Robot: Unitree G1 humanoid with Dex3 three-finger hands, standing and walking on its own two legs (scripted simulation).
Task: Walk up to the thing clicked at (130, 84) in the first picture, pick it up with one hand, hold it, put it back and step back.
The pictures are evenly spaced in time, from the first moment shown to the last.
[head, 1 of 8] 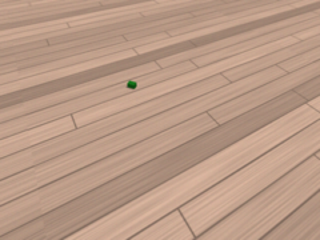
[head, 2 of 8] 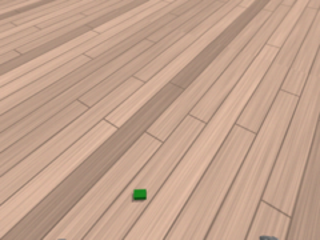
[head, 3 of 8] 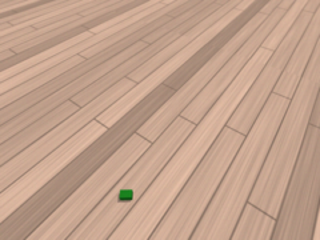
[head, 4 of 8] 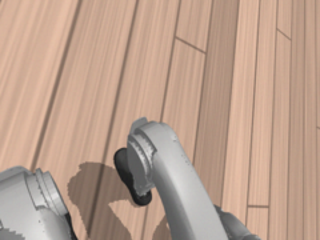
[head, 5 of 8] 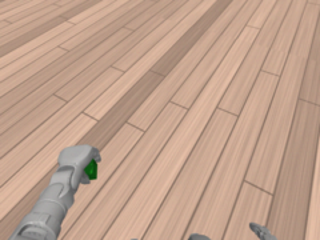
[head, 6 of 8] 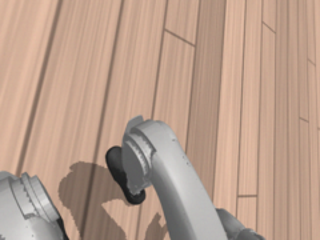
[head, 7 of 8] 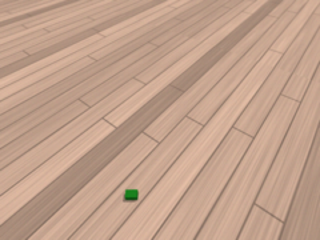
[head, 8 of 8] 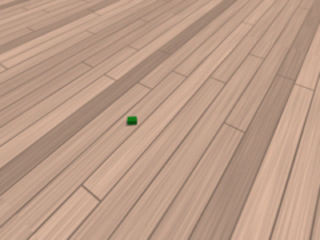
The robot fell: no
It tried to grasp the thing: yes
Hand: left
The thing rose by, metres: 0.70
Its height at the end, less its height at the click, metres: +0.00
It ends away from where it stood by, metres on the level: 0.01
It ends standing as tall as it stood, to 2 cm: yes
